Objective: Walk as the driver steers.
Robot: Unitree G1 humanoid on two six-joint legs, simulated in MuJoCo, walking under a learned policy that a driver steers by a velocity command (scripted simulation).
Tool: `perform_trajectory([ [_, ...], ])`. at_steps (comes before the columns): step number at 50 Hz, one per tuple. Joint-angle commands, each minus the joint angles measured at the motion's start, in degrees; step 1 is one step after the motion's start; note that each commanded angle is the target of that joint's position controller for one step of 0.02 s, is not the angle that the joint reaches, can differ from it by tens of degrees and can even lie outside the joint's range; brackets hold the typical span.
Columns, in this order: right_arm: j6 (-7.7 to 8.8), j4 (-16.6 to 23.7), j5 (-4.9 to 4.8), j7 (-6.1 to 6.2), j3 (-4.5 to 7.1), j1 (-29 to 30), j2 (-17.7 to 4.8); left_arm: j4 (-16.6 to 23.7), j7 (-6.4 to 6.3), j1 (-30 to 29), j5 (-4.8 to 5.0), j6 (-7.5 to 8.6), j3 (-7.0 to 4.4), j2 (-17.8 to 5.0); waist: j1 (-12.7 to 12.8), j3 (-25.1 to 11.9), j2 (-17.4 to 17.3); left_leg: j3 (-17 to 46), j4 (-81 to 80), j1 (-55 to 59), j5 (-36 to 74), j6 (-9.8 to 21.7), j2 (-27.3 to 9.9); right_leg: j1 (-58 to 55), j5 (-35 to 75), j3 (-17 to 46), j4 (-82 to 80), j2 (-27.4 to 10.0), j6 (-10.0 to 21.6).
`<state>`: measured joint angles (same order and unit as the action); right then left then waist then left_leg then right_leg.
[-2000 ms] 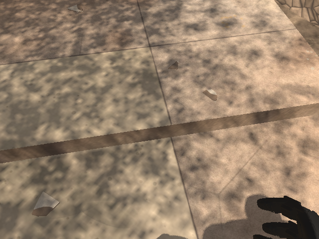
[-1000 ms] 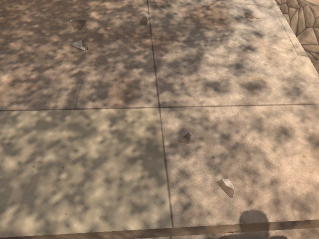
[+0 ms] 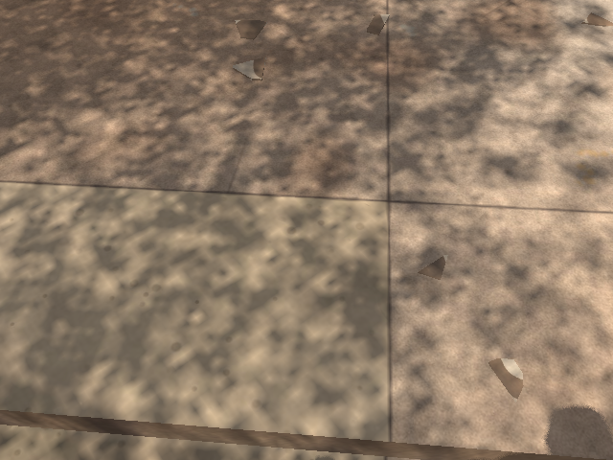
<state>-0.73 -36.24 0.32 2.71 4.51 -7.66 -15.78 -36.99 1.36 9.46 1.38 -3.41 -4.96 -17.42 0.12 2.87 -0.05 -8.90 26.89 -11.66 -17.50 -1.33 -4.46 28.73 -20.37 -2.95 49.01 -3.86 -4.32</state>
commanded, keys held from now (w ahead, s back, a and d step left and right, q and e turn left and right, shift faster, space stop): e+shift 0.48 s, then w+shift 0.06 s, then w+q+shift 0.46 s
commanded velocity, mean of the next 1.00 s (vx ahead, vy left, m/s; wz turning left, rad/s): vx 0.31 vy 0.00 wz -0.38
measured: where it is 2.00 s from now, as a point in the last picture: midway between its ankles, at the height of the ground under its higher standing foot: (331, 177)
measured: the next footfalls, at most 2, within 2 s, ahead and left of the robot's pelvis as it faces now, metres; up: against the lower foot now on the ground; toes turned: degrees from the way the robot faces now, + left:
right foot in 0.08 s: +0.05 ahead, -0.13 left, +0.00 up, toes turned -9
left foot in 0.54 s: +0.17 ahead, +0.03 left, +0.00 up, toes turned -41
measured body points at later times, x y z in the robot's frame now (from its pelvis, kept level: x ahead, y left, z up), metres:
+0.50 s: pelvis +0.04 -0.03 +0.00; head +0.07 -0.06 +0.45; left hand +0.34 +0.16 -0.06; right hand +0.09 -0.36 -0.09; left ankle +0.15 +0.08 -0.72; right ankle +0.01 -0.12 -0.74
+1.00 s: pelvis +0.19 -0.10 +0.00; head +0.20 -0.11 +0.45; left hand +0.37 +0.11 -0.11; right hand +0.18 -0.40 -0.11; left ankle +0.22 +0.01 -0.65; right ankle +0.06 -0.17 -0.74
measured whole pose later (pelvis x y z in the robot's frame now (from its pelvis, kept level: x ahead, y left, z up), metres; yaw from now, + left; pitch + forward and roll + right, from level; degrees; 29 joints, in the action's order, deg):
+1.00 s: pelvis +0.19 -0.10 +0.00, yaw -21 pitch +4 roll -1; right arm 0.1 -43.0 1.6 -2.9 4.0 -15.7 -17.2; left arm -40.1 -0.9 18.1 -3.1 4.4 -1.2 -15.2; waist 0.7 -1.8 -1.5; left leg 1.1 68.2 -36.2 -17.3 3.2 -0.2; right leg 3.9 -18.1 -3.2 18.4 1.4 0.9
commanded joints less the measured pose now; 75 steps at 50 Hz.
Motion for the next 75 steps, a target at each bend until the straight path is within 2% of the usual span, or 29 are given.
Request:
perform_trajectory([
  [1, 1.24, 2.59, -1.3, -0.7, 3.58, 0.96, -11.01, 6.04, 0.96, -1.72, 0.08, 0.12, -1.44, -4.91, -0.69, -6.79, -9.77, 6.17, -2.61, 6.25, 27.4, 10.28, -15.39, -3.64, 1.68, -2.66, -8.12, 1.1, 2.69],
  [3, 1.59, 1.13, -2.04, -1.34, 3.36, -0.27, -9.23, 4.63, 0.26, 3.37, 0.08, -0.16, -2.8, -6.32, 1.96, -8.01, -6.33, 1.12, 7.4, 1.67, 24.01, 5.49, -12.59, -14.92, 9.35, -3.3, -18.49, 4.34, 6.05],
  [4, 1.87, 0.92, -0.89, -1.68, 2.93, -2.38, -7.41, 3.91, -0.84, 8.59, 0.0, 0.17, -4.79, -11.58, 3.73, -9.65, 3.76, -2.64, 21.86, -9.8, 14.01, 0.68, -7.51, -27.93, 28.99, 6.11, -22.78, 0.58, 10.09],
  [5, 2.18, 5.51, 2.27, -1.78, 1.15, 0.45, -2.95, 5.85, -1.62, 8.88, -0.94, 1.01, -5.91, -19.37, 1.48, -10.82, 21.59, -0.22, 40.67, -31.02, -23.45, -4.68, 2.3, -37.64, 52.56, 32.01, -22.58, -14.47, 21.48],
  [6, 2.48, 6.14, 1.67, -1.33, 1.53, 5.3, -5.74, 6.55, -0.71, 9.47, -2.77, 2.81, -5.07, -16.88, 6.01, -18.29, 13.74, 12.48, 48.05, -33.38, -24.14, -4.24, 3.99, -35.75, 43.25, 37.63, -26.86, -18.66, 27.63],
  [7, 2.58, 6.44, 0.06, -1.03, 1.91, 7.74, -7.64, 6.23, -0.58, 7.31, -2.56, 3.92, -4.35, -15.16, 5.02, -14.6, 8.9, 14.4, 48.33, -33.81, -19.15, -2.67, 3.09, -32.82, 34.62, 33.15, -28.55, -15.9, 25.22],
  [9, 2.35, 4.98, 0.57, 0.02, 2.38, 6.2, -8.62, 6.68, -1.77, 0.61, 0.13, 3.61, -3.12, -11.29, 1.06, -8.93, 4.28, 15.32, 41.43, -32.79, -9.21, -1.59, 1.44, -25.83, 24.36, 26.98, -29.31, -10.37, 19.15],
  [24, 3.66, 2.5, -0.59, -1.73, 1.63, 4.85, -7.28, 9.28, -3.45, -3.52, 0.05, 0.76, -3.3, -12.07, 0.8, -9.16, 11.02, 18.01, 8.36, -14.56, -0.17, -2.43, 9.66, -18.37, 20.65, 36.35, -23.57, -1.48, 14.58],
  [25, 1.79, -0.14, 1.5, -1.7, 0.3, -1.07, -6.99, 7.2, -1.08, 0.55, -4.43, 0.21, -3.46, -12.58, 1.73, -9.68, 11.94, 13.53, 7.06, -9.31, -2.67, -0.37, 9.47, -17.07, 14.95, 34.13, -23.17, 0.61, 12.79],
  [26, 1.4, -0.45, 1.72, -1.6, 0.35, -3.16, -6.4, 7.08, -0.18, 0.02, -4.06, 0.2, -3.08, -10.98, -0.26, -9.29, 10.06, 12.95, 2.16, -2.26, -1.96, 0.69, 9.39, -11.12, 1.02, 33.67, -22.99, 2.99, 11.68],
  [27, 1.42, -0.42, 1.94, -1.27, 0.55, -4.64, -7.68, 7.28, 0.2, -0.42, -3.35, 0.45, -2.22, -8.97, -2.16, -7.94, 4.52, 16.74, -3.43, 6.09, -5.22, 2.28, 5.59, -2.11, -14.82, 31.3, -20.27, 6.31, 10.11],
  [29, 1.92, -1.26, 4.38, -1.85, 2.71, -8.65, -17.08, 9.21, -0.23, -2.2, -3.51, 1.62, -0.26, -4.71, -4.0, -5.49, -13.52, 53.85, -21.01, 8.31, -37.01, 11.28, -14.18, 12.65, -13.86, 15.06, 6.91, 17.0, 6.98],
  [30, 2.25, -1.67, 3.67, -2.62, 1.82, -6.76, -13.21, 7.48, -0.74, -0.93, -4.08, 2.51, -0.41, -6.67, -1.92, -2.77, -7.46, 55.42, -20.68, 3.48, -36.45, 12.51, -14.91, 11.21, -7.7, 17.72, 10.94, 12.56, 7.1],
  [34, 2.92, -4.17, 0.7, -4.03, 0.52, -7.51, -9.44, 4.93, 1.42, -1.86, -5.84, 4.74, 0.4, -6.94, -1.66, -2.22, -8.08, 35.17, -17.69, -0.7, -14.4, 9.75, -2.49, 1.27, 1.69, 5.84, 5.72, 7.55, 3.71],
  [40, 1.57, -6.09, 0.64, -3.74, 2.09, -9.7, -9.98, 4.1, -1.54, 0.69, -2.95, 6.45, 2.31, -2.83, 2.09, -0.85, -8.4, 31.75, -10.26, -11.42, -3.8, 9.77, 3.48, -26.17, 8.62, 2.81, -31.44, 9.05, 5.47],
  [41, 2.22, -5.37, -0.03, -3.64, 1.83, -8.68, -8.22, 2.67, -2.67, 5.69, -3.12, 7.14, 1.58, -5.38, 4.49, -3.92, -5.9, 29.7, -5.02, -20.74, -4.87, 7.98, 4.99, -39.56, 9.09, 5.73, -29.9, 4.46, 6.28],
  [43, 4.15, 1.01, -2.26, -3.77, -0.59, -2.6, -2.14, 1.04, -3.92, 13.25, -4.8, 7.05, -1.26, -16.4, 8.8, -9.28, 14.35, 15.52, 19.22, -39.54, -9.73, 4.86, 9.73, -48.22, -18.97, 35.46, -38.9, -20.64, 13.18],
  [46, 2.79, -1.63, 0.57, -4.62, 0.17, -3.36, -5.7, 1.48, -2.82, 8.63, -5.08, 7.8, 1.25, -5.77, 4.51, -3.38, 3.18, 14.03, 35.96, -41.34, -1.76, 4.52, 2.77, -39.59, -11.15, 25.63, -38.21, -15.62, 12.59],
  [50, 1.29, -0.06, 1.93, -6.44, -0.59, -0.28, -3.15, -2.5, -2.02, 13.93, -4.18, 9.11, 1.72, -4.39, 3.72, -0.17, 6.35, 10.59, 53.32, -47.7, 1.69, 4.87, 0.68, -36.94, 6.37, 11.03, -39.23, -11.33, 11.5],
  [54, -0.2, 6.14, 0.97, -4.1, -2.18, 10.22, 0.11, -8.08, -1.21, 19.17, -5.61, 10.8, 2.23, -2.67, 1.73, 6.39, 7.04, 12.64, 85.45, -69.84, -11.59, 7.64, 0.83, -39.16, 16.82, 6.64, -39.38, -16.92, 12.56],
  [57, 0.36, 13.02, 1.04, -2.91, -5.06, 22.75, 3.3, -13.65, -1.12, 20.71, -5.75, 11.34, 3.65, 1.07, -0.23, 13.04, 2.1, 6.31, 74.86, -70.81, -17.33, 10.68, 1.09, -31.41, 22.88, -5.88, -44.46, -10.87, 7.51],
  [60, 0.53, 11.0, 1.52, -6.68, -6.57, 14.04, 2.84, -11.26, -3.09, 15.68, -3.08, 10.21, 3.67, -3.3, -4.53, 1.51, 0.18, -7.22, 51.86, -24.31, -1.92, 12.57, 6.14, -12.62, 71.81, -15.62, -42.19, -7.51, 9.2],
  [63, -0.6, 2.25, 0.39, -5.85, -1.29, -17.91, -6.85, -6.48, -1.96, 10.22, -0.91, 9.35, -1.12, -18.91, -19.18, -23.3, 10.92, 2.02, 38.59, 10.09, -10.73, 15.02, 14.33, -18.31, 107.47, -8.12, 2.73, -12.72, 10.47],
  [64, 0.03, 1.67, -0.44, -5.17, 1.41, -13.79, -13.0, -6.54, -0.42, 12.09, -1.66, 9.54, -0.29, -12.19, -14.05, -21.32, 2.68, 21.6, 23.06, 16.05, -12.77, 19.28, 9.18, -7.93, 40.87, -5.87, 29.49, -3.82, 6.4],
  [65, -0.55, 1.68, -0.47, -4.43, 3.1, -10.16, -19.58, 2.39, 1.38, 9.25, -3.2, 11.0, 1.64, -5.18, -7.8, -26.18, -15.58, 57.11, 2.91, 24.36, -9.45, 23.84, -3.83, 13.78, 4.38, 0.72, 50.87, 7.16, 2.98],
  [66, -0.62, 1.98, -0.62, -3.46, 3.57, -11.52, -18.63, 5.4, 1.76, 5.94, -5.47, 12.5, 1.76, -5.54, -7.35, -27.45, -7.46, 66.77, -6.26, 24.41, -20.42, 21.86, -4.12, 18.33, 11.48, 10.28, 54.14, 4.82, 5.37],
  [68, 1.12, -2.9, 0.79, -2.36, 2.18, -11.31, -12.66, 4.14, 0.86, 5.42, -4.54, 12.0, 3.2, -1.6, -2.33, -7.98, 4.71, 57.92, -6.81, 5.78, -13.5, 18.49, -2.73, 22.31, 10.25, 8.2, 52.61, 1.48, 4.99],
  [71, 4.3, -5.83, 0.96, -2.25, 0.42, -9.29, -7.32, 7.49, -1.24, 3.88, -5.89, 7.54, 5.94, 4.86, 3.75, -2.51, 3.43, 40.91, -3.45, -11.72, -3.35, 19.79, 3.0, 25.33, -1.59, 7.95, 60.31, -0.38, 4.77],
  [75, 6.51, -5.72, -0.18, -2.9, -0.6, -8.4, -6.74, 13.33, -1.48, -8.76, -4.79, 6.21, 5.48, -1.32, 1.82, 5.97, 2.0, 30.18, -16.52, -25.99, 10.16, 18.42, 9.1, 11.03, 4.96, 1.64, 19.43, -2.69, 2.79],
])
